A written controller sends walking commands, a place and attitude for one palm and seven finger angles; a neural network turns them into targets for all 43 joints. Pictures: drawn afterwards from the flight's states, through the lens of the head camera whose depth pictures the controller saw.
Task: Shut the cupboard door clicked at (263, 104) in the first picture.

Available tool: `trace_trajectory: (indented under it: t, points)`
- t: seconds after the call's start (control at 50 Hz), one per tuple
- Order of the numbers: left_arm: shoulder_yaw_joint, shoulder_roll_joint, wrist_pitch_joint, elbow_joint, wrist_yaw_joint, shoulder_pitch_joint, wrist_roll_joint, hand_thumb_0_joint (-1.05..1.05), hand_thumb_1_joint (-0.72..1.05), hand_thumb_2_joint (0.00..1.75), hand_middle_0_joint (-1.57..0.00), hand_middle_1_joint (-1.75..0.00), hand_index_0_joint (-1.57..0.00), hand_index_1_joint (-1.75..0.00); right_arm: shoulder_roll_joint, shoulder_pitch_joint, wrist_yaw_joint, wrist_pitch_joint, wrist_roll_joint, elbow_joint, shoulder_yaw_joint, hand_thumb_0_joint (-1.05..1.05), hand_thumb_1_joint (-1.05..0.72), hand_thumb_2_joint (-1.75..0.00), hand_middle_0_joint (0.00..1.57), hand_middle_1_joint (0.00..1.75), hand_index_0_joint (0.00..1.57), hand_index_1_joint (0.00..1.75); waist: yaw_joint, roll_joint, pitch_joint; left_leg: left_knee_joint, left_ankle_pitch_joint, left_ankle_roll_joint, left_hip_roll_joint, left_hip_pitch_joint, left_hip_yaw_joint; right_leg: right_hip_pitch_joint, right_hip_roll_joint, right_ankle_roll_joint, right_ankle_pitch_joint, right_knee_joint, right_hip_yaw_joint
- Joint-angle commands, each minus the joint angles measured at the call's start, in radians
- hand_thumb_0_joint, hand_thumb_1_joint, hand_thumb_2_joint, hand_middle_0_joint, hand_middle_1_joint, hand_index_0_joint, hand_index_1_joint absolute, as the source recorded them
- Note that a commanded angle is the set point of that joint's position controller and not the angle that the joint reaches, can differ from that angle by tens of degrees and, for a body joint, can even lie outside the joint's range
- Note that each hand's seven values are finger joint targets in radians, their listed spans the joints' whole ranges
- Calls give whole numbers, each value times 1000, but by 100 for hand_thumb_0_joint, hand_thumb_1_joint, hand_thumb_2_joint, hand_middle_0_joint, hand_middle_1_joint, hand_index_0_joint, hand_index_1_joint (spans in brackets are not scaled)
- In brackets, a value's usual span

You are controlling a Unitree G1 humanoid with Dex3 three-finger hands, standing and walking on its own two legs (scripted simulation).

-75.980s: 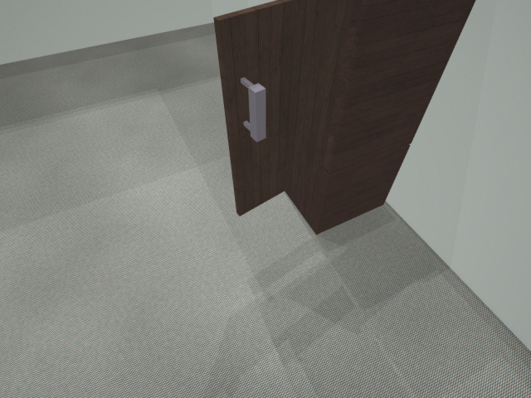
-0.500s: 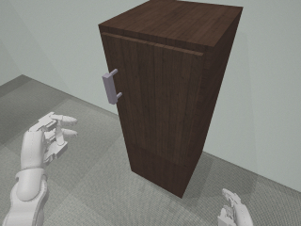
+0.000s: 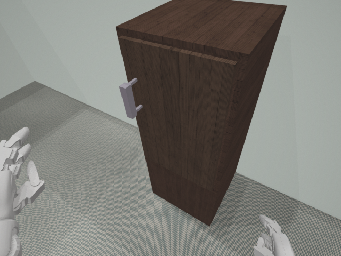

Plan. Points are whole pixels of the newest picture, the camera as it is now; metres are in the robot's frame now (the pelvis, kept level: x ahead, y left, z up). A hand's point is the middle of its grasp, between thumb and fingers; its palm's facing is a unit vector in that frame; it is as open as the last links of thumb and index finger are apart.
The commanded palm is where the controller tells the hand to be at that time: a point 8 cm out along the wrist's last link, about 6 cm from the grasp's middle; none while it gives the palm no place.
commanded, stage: draw the hand back to the body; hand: left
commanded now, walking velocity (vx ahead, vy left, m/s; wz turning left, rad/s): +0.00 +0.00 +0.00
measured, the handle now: (133, 98) +0.58 +0.21 +0.05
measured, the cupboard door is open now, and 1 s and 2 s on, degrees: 0 0 0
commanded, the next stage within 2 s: step back with the hand held close in 0.14 s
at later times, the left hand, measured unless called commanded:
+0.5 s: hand (42, 180) +0.20 +0.28 +0.14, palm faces +0.37 -0.80 -0.48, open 7.4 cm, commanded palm +0.14 +0.31 +0.17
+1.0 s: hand out of the picture +0.08 +0.29 +0.15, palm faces +0.51 -0.75 -0.42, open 7.4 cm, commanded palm +0.00 +0.33 +0.17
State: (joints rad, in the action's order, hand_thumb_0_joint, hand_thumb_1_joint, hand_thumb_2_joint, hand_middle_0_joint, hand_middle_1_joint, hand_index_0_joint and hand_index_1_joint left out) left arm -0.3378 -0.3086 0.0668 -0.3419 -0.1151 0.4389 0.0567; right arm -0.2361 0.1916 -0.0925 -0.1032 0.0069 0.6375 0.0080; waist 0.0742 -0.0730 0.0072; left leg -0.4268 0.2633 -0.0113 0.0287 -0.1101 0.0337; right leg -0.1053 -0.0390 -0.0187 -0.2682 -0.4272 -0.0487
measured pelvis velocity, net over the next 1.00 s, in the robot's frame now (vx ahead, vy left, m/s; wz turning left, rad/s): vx -0.11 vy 0.02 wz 0.08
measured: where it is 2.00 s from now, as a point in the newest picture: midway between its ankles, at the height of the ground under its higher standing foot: outside the picture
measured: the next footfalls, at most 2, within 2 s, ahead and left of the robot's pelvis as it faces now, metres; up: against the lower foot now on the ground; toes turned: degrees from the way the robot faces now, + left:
right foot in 1.44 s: -0.25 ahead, -0.11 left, +0.00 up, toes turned +8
left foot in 1.68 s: -0.28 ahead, +0.15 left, +0.00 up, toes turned +8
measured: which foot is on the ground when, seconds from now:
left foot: down 0.00-1.00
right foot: down 0.00-1.00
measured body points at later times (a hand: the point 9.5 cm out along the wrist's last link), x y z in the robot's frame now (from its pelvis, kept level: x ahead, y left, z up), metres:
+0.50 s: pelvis -0.01 +0.02 +0.00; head +0.00 +0.00 +0.45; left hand +0.18 +0.32 +0.17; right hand +0.16 -0.23 -0.09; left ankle -0.02 +0.13 -0.74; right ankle -0.02 -0.13 -0.74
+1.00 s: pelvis -0.11 +0.02 -0.03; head -0.12 +0.03 +0.42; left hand +0.04 +0.33 +0.17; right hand +0.05 -0.21 -0.10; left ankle -0.02 +0.13 -0.74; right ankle -0.02 -0.12 -0.74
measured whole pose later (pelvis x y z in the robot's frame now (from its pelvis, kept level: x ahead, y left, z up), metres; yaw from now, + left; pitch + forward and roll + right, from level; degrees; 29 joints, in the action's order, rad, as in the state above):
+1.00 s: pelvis -0.11 +0.02 -0.03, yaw +4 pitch -3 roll -2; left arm -0.41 -0.38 0.20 -0.45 -0.15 0.46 0.00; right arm -0.21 0.27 -0.09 -0.05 0.01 0.56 0.02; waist -0.02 -0.01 0.01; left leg -0.71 0.30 0.05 0.03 -0.45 0.02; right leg -0.38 0.00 -0.04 -0.21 -0.64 0.02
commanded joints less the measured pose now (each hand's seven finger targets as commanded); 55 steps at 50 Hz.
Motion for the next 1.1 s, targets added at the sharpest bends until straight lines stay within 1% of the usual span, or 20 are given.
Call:
trace_trajectory:
  t: [0.0,0.16,0.24,0.26,0.28,0.34,0.46,0.5,0.54,0.64,0.76,0.8,0.88,0.9,0.92,0.96,0.98,1.0,1.04,1.08]
  points:
    - [-146,-243,72,-250,-15,-82,-2,0,90,90,-20,-30,-20,-30,-86,-121,-11,-65,-7,-160,-32,0,-90,-90,20,30,20,30,-2,7,-126,45,-256,35,-28,15,20,35,32,16,258,54,0]
    - [-139,-217,62,-226,-9,-55,5,0,90,90,-20,-30,-20,-30,-71,-121,-6,-58,-5,-163,-25,0,-90,-90,20,30,20,30,-11,0,-41,47,-276,26,-20,-9,28,9,36,14,280,58,-7]
    - [-131,-205,56,-206,-3,-48,9,0,90,90,-20,-30,-20,-30,-77,-114,-4,-48,-3,-166,-30,0,-90,-90,20,30,20,30,-13,33,-47,52,-284,28,-15,-3,27,9,37,12,282,60,-7]
    - [-223,-311,96,-260,-9,-156,4,0,90,90,-20,-30,-20,-30,-108,-106,2,-24,4,-195,-42,0,-90,-90,20,30,20,30,-50,48,-36,-25,-217,41,10,-65,28,-62,-25,26,368,103,76]
    - [-183,-263,103,-183,-5,-65,5,0,90,90,-20,-30,-20,-30,-100,-105,1,-10,-1,-177,-43,0,-90,-90,20,30,20,30,-60,98,-66,-60,-200,39,2,-66,18,-63,-61,38,414,97,87]
    - [-157,-245,112,-194,-7,-8,-2,0,90,90,-20,-30,-20,-30,-95,-114,2,20,0,-191,-47,0,-90,-90,20,30,20,30,-63,128,-122,-91,-215,31,-3,-81,19,-44,-95,48,522,55,95]
    - [-207,-292,115,-307,-29,68,7,0,90,90,-20,-30,-20,-30,-109,-115,-13,72,5,-241,-59,0,-90,-90,20,30,20,30,-63,33,-232,-42,-497,28,39,-53,-4,-5,-30,15,569,-61,35]
    - [-243,-330,115,-335,-35,77,9,0,90,90,-20,-30,-20,-30,-116,-118,-20,84,1,-252,-62,0,-90,-90,20,30,20,30,-57,1,-247,-34,-536,29,48,-65,-12,6,-12,9,564,-85,28]
    - [-233,-312,117,-347,-38,86,11,0,90,90,-20,-30,-20,-30,-113,-107,-19,91,4,-266,-59,0,-90,-90,20,30,20,30,-60,-5,-236,-22,-522,28,59,-119,-23,26,-3,7,532,-111,25]
    - [-228,-289,128,-310,-42,115,10,0,90,90,-20,-30,-20,-30,-123,-88,-17,85,4,-267,-60,0,-90,-90,20,30,20,30,-65,-21,-178,28,-291,41,78,-276,-49,39,10,1,392,-131,38]
    - [-201,-250,159,-275,-45,57,-12,0,90,90,-20,-30,-20,-30,-132,-78,-15,51,6,-256,-57,0,-90,-90,20,30,20,30,-72,-61,-74,137,230,87,113,-590,-100,121,40,-10,215,-205,43]
    - [-219,-274,172,-286,-48,20,-27,0,90,90,-20,-30,-20,-30,-142,-85,-18,38,5,-256,-58,0,-90,-90,20,30,20,30,-71,-71,-50,154,395,105,122,-680,-113,144,51,-14,152,-219,57]
    - [-205,-261,201,-333,-55,-53,-50,0,90,90,-20,-30,-20,-30,-139,-68,-14,5,3,-250,-57,0,-90,-90,20,30,20,30,-76,-62,-49,124,520,118,125,-753,-132,142,54,-9,13,-241,74]
    - [-229,-292,209,-344,-57,-68,-57,0,90,90,-20,-30,-20,-30,-147,-74,-19,-3,-3,-248,-59,0,-90,-90,20,30,20,30,-75,-76,-44,124,554,120,126,-757,-137,124,67,-9,-31,-235,88]
    - [-205,-263,217,-361,-57,-76,-59,0,90,90,-20,-30,-20,-30,-134,-65,-17,-12,0,-247,-55,0,-90,-90,20,30,20,30,-79,-77,-48,109,556,118,120,-752,-138,113,63,-4,-44,-240,86]
    - [-233,-283,230,-361,-63,-47,-59,0,90,90,-20,-30,-20,-30,-129,-58,-14,-30,-5,-241,-57,0,-90,-90,20,30,20,30,-78,-82,-51,57,537,109,96,-718,-126,53,56,12,-59,-210,133]
    - [-231,-283,237,-379,-62,-40,-57,0,90,90,-20,-30,-20,-30,-122,-55,-9,-36,-4,-238,-59,0,-90,-90,20,30,20,30,-79,-54,-53,-1,511,97,69,-667,-100,-11,41,25,-74,-162,177]
    - [-276,-331,243,-370,-65,-16,-52,0,90,90,-20,-30,-20,-30,-126,-52,-10,-39,-10,-232,-66,0,-90,-90,20,30,20,30,-80,-11,-52,-69,476,80,42,-598,-75,-106,14,43,-133,-87,241]
    - [-256,-313,254,-365,-70,22,-35,0,90,90,-20,-30,-20,-30,-89,-38,3,-41,-12,-205,-59,0,-90,-90,20,30,20,30,-87,98,-48,-231,333,34,-9,-424,-37,-319,-88,101,-229,60,375]
    - [-235,-305,248,-334,-79,11,-24,0,90,90,-20,-30,-20,-30,-82,-17,17,-28,-20,-170,-58,0,-90,-90,20,30,20,30,-99,211,-66,-360,215,4,-30,-249,-9,-483,-168,131,-303,168,407]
